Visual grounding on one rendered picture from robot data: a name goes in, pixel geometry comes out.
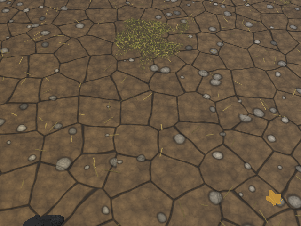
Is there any robot left hand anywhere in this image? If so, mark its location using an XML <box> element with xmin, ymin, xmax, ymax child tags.
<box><xmin>23</xmin><ymin>215</ymin><xmax>65</xmax><ymax>226</ymax></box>

